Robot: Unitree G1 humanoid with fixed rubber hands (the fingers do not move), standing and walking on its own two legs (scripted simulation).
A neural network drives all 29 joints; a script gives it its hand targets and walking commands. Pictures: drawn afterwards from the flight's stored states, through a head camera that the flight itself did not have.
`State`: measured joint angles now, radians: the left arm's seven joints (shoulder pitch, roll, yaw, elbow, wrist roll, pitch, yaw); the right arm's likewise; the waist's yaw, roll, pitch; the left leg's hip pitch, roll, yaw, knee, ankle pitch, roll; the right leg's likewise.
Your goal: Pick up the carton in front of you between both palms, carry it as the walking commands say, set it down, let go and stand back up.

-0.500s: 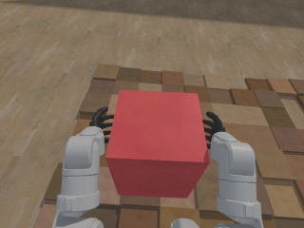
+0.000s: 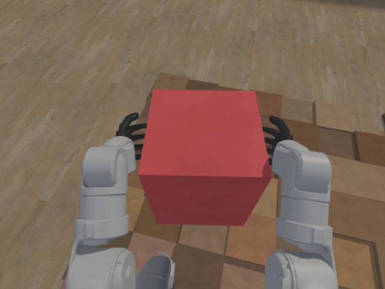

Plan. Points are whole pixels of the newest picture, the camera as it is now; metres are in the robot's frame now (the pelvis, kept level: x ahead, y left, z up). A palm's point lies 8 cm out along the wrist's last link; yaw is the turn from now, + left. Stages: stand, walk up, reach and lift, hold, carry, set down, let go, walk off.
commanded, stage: carry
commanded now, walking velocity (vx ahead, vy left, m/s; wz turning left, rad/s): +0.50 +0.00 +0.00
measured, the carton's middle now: (201, 163) +0.37 +0.03 +0.00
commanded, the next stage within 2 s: none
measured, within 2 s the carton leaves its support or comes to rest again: neither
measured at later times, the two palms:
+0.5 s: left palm (161, 39) +0.63 +0.16 +0.13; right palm (288, 53) +0.61 -0.14 +0.13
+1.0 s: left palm out of the picture +0.97 +0.15 +0.10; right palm out of the picture +0.97 -0.15 +0.10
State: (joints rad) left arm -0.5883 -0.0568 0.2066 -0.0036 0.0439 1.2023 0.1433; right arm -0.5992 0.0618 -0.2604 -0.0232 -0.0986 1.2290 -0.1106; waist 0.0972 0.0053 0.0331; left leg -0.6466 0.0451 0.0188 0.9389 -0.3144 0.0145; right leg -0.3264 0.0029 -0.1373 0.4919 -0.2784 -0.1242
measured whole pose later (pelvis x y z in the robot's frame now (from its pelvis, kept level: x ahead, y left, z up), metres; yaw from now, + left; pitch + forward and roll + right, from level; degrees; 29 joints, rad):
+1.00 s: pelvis +0.64 -0.01 -0.01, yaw -1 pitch +4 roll +1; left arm -0.48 -0.06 0.15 -0.06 0.08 1.19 0.11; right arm -0.47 0.05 -0.16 -0.08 -0.10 1.21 -0.11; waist 0.04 -0.01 -0.08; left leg -0.64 0.06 0.12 0.67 -0.14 0.03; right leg -0.07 0.01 -0.15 0.36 -0.37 -0.05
